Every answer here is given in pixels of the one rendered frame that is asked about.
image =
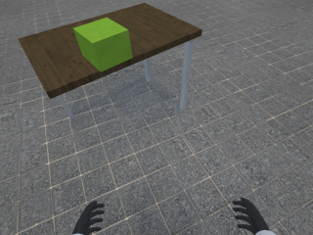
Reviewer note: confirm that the table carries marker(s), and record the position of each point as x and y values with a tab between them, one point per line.
57	60

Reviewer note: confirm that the carton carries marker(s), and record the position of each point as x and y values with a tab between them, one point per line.
104	43

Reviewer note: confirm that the right robot hand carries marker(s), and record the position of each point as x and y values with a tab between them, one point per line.
254	218

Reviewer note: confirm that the left robot hand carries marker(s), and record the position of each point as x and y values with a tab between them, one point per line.
84	222

